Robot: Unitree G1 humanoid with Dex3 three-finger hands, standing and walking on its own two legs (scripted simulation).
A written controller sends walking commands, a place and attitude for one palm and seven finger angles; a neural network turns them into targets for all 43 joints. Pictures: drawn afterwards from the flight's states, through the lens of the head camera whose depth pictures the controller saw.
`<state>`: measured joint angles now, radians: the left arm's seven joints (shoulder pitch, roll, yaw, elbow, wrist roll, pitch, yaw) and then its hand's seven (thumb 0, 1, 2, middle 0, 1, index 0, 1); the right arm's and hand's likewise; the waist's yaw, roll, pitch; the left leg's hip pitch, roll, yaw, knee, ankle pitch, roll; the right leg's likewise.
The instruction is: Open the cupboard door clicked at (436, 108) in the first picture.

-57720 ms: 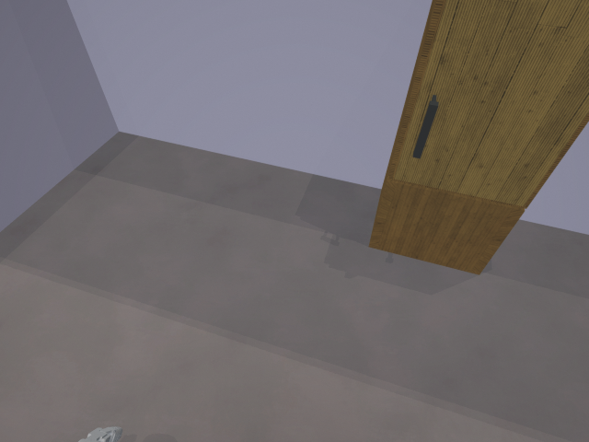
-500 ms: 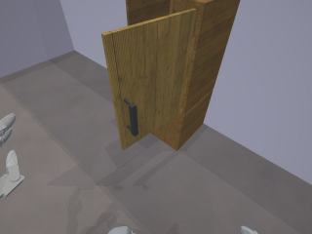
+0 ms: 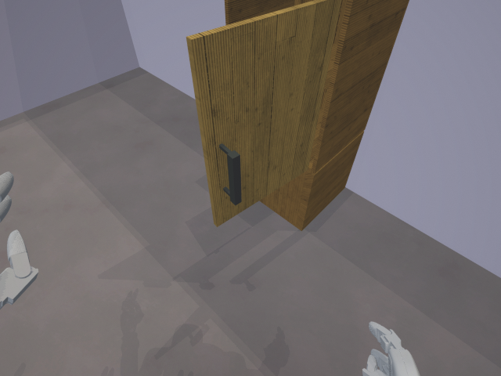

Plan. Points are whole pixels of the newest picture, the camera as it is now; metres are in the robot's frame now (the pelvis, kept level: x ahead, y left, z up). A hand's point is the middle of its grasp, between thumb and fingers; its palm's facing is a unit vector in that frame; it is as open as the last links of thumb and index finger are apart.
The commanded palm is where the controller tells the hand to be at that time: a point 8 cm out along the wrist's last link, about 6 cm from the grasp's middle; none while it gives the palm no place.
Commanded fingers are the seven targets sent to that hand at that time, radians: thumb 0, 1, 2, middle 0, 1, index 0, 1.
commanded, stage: let the arm hang, fingers relaxed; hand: left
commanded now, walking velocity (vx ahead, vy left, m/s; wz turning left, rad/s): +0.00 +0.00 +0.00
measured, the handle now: (229, 175) +0.62 +0.10 -0.10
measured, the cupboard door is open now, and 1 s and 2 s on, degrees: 82 82 82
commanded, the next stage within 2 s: look to check the result in 1.16 s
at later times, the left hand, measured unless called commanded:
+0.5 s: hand out of the picture +0.00 +0.20 -0.17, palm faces +0.04 -0.98 -0.21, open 7.0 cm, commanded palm none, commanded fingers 0.00 0.90 0.90 -0.20 -0.30 -0.20 -0.30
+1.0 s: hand out of the picture +0.06 +0.24 -0.14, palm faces +0.03 -0.94 -0.33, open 7.3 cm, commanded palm none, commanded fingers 0.00 0.90 0.90 -0.20 -0.30 -0.20 -0.30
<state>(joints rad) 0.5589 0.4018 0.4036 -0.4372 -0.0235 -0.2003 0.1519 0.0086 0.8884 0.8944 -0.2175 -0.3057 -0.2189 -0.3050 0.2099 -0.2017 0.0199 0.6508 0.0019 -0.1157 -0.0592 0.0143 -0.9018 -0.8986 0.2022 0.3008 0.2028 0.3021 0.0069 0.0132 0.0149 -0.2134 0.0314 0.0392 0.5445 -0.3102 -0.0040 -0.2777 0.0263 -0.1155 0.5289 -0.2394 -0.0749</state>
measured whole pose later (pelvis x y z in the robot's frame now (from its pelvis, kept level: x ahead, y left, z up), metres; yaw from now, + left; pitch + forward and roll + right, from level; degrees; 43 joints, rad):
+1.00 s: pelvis -0.01 +0.01 +0.01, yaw +2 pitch -2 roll +1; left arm 0.10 0.28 0.02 1.13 0.02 -0.01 0.00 0.00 0.91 0.89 -0.20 -0.30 -0.20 -0.30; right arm 0.21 -0.29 0.00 1.13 -0.03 0.00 0.00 0.01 -0.90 -0.90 0.20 0.30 0.20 0.30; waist -0.01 0.04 0.06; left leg -0.14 0.00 0.01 0.37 -0.20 0.00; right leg -0.20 0.01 -0.08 0.38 -0.15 -0.05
